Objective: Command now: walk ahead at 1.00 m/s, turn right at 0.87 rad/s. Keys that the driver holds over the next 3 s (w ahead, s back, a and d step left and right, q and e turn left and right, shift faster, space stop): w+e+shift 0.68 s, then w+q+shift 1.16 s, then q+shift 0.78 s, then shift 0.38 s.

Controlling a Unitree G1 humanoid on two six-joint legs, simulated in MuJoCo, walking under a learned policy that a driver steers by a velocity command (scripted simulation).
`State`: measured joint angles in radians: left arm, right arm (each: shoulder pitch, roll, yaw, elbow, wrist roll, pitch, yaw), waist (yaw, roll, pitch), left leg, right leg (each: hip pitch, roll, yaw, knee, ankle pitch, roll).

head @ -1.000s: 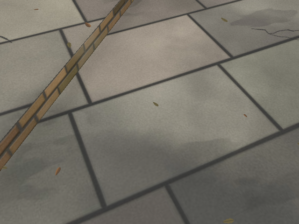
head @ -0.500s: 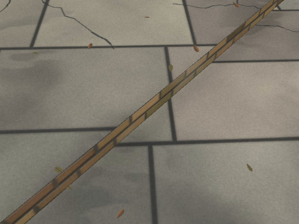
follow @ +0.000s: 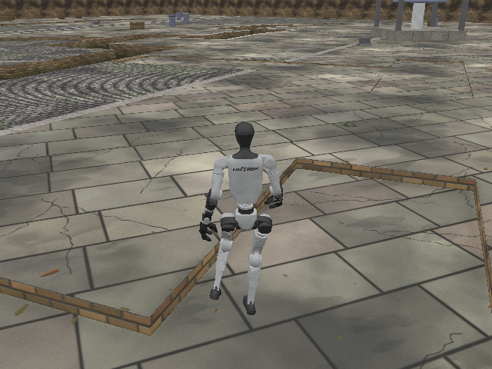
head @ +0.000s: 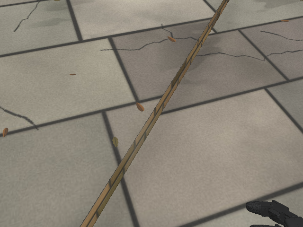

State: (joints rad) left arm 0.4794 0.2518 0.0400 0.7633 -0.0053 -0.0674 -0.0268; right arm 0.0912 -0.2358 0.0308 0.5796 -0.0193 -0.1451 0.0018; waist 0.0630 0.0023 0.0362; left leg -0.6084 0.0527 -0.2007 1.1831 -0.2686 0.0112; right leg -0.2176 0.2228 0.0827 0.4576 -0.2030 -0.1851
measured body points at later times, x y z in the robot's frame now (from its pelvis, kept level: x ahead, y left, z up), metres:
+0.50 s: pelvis +0.43 +0.05 +0.00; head +0.44 +0.04 +0.45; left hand +0.75 +0.17 -0.06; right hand +0.25 -0.20 -0.12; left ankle +0.39 +0.21 -0.73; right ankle +0.47 -0.11 -0.64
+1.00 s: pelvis +0.79 -0.20 +0.00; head +0.79 -0.21 +0.45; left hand +0.98 -0.03 -0.12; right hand +0.74 -0.50 -0.10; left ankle +1.09 -0.20 -0.64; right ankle +0.67 -0.17 -0.73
